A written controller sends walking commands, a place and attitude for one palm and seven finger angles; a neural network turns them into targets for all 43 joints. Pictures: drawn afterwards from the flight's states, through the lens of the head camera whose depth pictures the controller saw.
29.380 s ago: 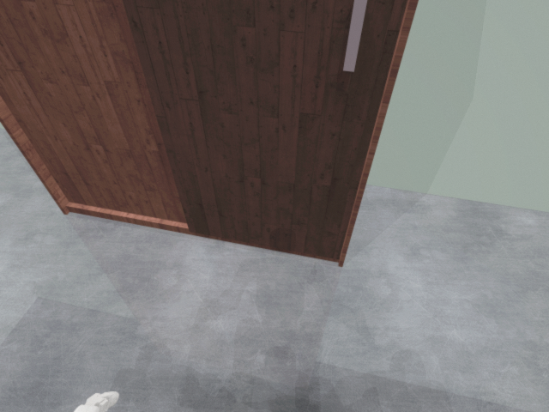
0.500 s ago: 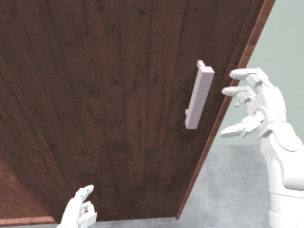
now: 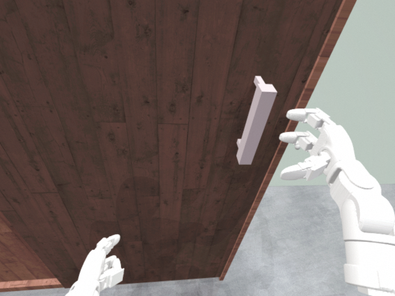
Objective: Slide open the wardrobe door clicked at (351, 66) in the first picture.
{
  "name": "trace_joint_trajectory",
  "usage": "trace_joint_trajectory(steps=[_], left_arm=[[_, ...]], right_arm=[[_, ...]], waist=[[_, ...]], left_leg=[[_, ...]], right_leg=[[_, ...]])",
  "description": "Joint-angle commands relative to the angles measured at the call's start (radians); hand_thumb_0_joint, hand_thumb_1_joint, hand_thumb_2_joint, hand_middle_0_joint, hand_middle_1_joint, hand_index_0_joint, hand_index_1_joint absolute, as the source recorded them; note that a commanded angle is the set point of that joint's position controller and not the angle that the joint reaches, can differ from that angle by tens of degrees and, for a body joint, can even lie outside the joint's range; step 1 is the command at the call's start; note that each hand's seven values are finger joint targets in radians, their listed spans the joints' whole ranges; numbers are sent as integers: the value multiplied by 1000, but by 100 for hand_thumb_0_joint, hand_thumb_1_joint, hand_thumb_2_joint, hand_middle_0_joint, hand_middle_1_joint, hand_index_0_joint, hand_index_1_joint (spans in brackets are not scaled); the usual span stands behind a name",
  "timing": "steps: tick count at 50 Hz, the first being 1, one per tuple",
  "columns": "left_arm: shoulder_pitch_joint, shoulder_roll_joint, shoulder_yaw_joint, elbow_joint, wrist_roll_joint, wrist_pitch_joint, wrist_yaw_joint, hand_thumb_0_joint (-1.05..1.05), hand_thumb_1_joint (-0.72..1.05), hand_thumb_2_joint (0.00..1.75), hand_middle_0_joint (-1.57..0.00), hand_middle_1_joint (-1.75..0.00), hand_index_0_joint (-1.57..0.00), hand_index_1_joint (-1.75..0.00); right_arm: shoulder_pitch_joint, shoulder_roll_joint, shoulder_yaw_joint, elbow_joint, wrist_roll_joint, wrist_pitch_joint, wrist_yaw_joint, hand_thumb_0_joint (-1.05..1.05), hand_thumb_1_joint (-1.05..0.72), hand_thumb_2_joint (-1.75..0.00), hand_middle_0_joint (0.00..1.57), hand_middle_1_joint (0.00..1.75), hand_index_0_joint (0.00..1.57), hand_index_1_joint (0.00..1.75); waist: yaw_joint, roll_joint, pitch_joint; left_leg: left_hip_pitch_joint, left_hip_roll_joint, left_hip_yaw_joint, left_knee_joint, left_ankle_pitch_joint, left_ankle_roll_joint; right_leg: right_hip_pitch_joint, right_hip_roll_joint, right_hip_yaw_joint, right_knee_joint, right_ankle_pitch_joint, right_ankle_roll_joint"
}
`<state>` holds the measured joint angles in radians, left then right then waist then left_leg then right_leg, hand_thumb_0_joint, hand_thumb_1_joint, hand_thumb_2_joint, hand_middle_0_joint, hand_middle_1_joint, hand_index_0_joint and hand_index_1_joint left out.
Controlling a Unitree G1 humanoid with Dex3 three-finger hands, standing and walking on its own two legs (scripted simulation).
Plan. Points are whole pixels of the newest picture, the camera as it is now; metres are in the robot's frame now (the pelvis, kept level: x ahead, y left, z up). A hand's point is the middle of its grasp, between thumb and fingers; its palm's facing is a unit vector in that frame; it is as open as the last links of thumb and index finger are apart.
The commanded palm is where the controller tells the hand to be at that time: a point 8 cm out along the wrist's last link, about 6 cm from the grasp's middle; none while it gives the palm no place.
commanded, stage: feel for the door with the fingertips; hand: right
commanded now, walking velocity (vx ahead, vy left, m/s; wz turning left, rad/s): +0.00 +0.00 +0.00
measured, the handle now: (250, 121) +0.39 -0.06 +0.21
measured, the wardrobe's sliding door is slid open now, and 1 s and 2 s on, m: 0.00 0.00 0.00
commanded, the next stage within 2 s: slide the fingers in behind the handle in 0.32 s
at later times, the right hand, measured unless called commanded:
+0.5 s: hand (271, 151) +0.34 -0.10 +0.19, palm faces -0.13 +0.99 -0.04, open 14.0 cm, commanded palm +0.33 -0.15 +0.21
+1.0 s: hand (267, 149) +0.33 -0.09 +0.20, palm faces -0.15 +0.99 -0.06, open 14.0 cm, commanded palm +0.32 -0.14 +0.21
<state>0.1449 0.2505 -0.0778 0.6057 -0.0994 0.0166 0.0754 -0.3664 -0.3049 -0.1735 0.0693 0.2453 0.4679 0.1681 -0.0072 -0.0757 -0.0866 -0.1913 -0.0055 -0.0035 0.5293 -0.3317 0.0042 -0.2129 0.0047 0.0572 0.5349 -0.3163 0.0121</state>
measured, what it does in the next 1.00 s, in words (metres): stands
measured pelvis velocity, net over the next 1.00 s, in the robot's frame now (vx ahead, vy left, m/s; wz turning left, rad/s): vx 0.01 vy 0.01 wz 0.01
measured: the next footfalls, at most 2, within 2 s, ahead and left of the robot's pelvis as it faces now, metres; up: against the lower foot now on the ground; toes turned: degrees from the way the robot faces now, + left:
none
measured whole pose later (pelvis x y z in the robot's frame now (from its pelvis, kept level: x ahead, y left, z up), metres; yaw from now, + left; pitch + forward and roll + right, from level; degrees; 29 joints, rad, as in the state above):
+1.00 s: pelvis +0.01 +0.01 +0.00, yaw +0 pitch -1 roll +0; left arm 0.16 0.24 -0.06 0.59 -0.07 0.00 0.07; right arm -0.25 -0.19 -0.03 -0.14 0.22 0.37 0.08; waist -0.01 -0.05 -0.06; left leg -0.17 -0.01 -0.01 0.54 -0.35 0.01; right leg -0.18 0.00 0.05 0.53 -0.33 0.02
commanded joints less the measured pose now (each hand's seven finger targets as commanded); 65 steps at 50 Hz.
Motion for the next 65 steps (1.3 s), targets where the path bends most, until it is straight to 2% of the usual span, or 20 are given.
trace_joint_trajectory(steps=[1,2,4,6,7,9,12,14,16,19,22,29,31,32,36,44,49,55,60,65], left_arm=[[-161,103,61,-234,17,-74,13,0,90,90,-20,-30,-20,-30],[-168,85,58,-255,24,-101,16,0,90,90,-20,-30,-20,-30],[-138,64,48,-232,34,-144,23,0,90,90,-20,-30,-20,-30],[-100,70,47,-180,39,-166,19,0,90,90,-20,-30,-20,-30],[-99,63,46,-165,40,-170,15,0,90,90,-20,-30,-20,-30],[-109,69,47,-135,35,-158,5,0,90,90,-20,-30,-20,-30],[-125,84,44,-118,21,-92,-4,0,90,90,-20,-30,-20,-30],[-131,96,45,-130,11,-52,1,0,90,90,-20,-30,-20,-30],[-144,104,53,-156,10,-35,-1,0,90,90,-20,-30,-20,-30],[-153,94,62,-202,25,-52,3,0,90,90,-20,-30,-20,-30],[-143,85,59,-202,28,-67,4,0,90,90,-20,-30,-20,-30],[-139,69,46,-167,36,-98,8,0,90,90,-20,-30,-20,-30],[-137,76,46,-158,37,-86,4,0,90,90,-20,-30,-20,-30],[-141,72,44,-166,37,-78,1,0,90,90,-20,-30,-20,-30],[-154,87,48,-173,31,-48,1,0,90,90,-20,-30,-20,-30],[-157,72,51,-206,36,-72,-4,0,90,90,-20,-30,-20,-30],[-161,66,46,-185,36,-73,-5,0,90,90,-20,-30,-20,-30],[-171,71,45,-180,36,-44,-6,0,90,90,-20,-30,-20,-30],[-178,65,46,-197,43,-37,-11,0,90,90,-20,-30,-20,-30],[-176,61,47,-205,40,-30,-21,0,90,90,-20,-30,-20,-30]], right_arm=[[-308,-99,-8,-454,32,-109,43,0,50,-30,30,120,30,120],[-378,-146,-49,-603,36,-186,31,0,50,-30,30,120,30,120],[-391,-175,-88,-691,51,-310,1,0,50,-30,30,120,30,120],[-355,-220,-124,-643,39,-371,-39,0,50,-30,30,120,30,120],[-362,-150,-72,-596,28,-371,-50,0,50,-30,30,120,30,120],[-321,-99,-22,-445,-1,-317,-74,0,50,-30,30,120,30,120],[-201,5,70,-174,-23,-139,-76,0,50,-30,30,120,30,120],[-192,12,74,-106,-14,-48,-60,0,50,-30,30,120,30,120],[-164,22,71,-124,-6,-5,-45,0,50,-30,30,120,30,120],[-286,-28,15,-323,9,-57,-40,0,50,-30,30,120,30,120],[-326,-28,26,-371,-3,-124,-49,0,50,-30,30,120,30,120],[-432,-41,40,-389,-25,-214,-97,0,50,-30,30,120,30,120],[-367,-70,10,-330,-33,-199,-102,0,50,-30,30,120,30,120],[-333,-30,35,-310,-28,-182,-96,0,50,-30,30,120,30,120],[-244,-40,0,-237,-3,-114,-72,0,50,-30,30,120,30,120],[-307,-7,60,-456,-11,-171,-74,0,50,-30,30,120,30,120],[-318,38,114,-433,-18,-166,-87,0,50,-30,30,120,30,120],[-331,37,102,-363,-23,-107,-107,0,50,-30,30,120,30,120],[-297,16,61,-397,-17,-121,-113,0,50,-30,30,120,30,120],[-249,21,72,-433,-25,-133,-118,0,50,-30,30,120,30,120]], waist=[[11,132,-253],[-1,113,-362],[1,78,-427],[2,36,-385],[14,21,-351],[17,-18,-201],[18,26,35],[17,97,70],[2,119,-4],[1,199,-207],[4,172,-239],[15,18,-197],[2,18,-186],[2,42,-180],[-9,143,-133],[5,98,-220],[17,75,-165],[10,119,-157],[-9,125,-222],[-8,111,-195]], left_leg=[[13,15,50,-52,374,3],[58,14,50,-32,409,10],[86,7,50,-14,483,11],[67,5,48,-16,489,11],[52,6,49,-20,495,11],[-2,5,52,-41,428,13],[-86,3,56,-90,269,9],[-100,2,49,-114,203,3],[-64,4,51,-101,236,5],[24,10,51,-65,379,-3],[29,9,48,-52,406,-1],[-8,4,44,-59,350,14],[10,5,45,-60,362,18],[17,5,47,-60,381,14],[31,6,51,-73,393,6],[43,7,50,-46,472,7],[0,3,55,-54,414,8],[5,3,52,-64,367,7],[58,7,50,-49,444,10],[53,6,53,-51,448,10]], right_leg=[[139,4,-46,-30,302,-57],[189,10,-40,-28,354,-60],[255,6,-46,-17,445,-56],[252,-1,-50,-13,468,-47],[246,-1,-54,-13,472,-49],[181,-5,-61,-24,390,-40],[45,-7,-55,-60,220,-36],[8,-5,-49,-69,156,-43],[31,-5,-49,-62,189,-47],[101,3,-58,-40,301,-58],[130,4,-63,-36,333,-59],[171,3,-56,-35,318,-48],[153,0,-53,-38,325,-45],[142,1,-58,-41,329,-46],[90,-1,-64,-49,304,-48],[162,3,-62,-29,385,-53],[162,-1,-58,-34,348,-47],[132,3,-54,-42,307,-49],[147,4,-62,-38,368,-49],[138,-2,-69,-39,369,-45]])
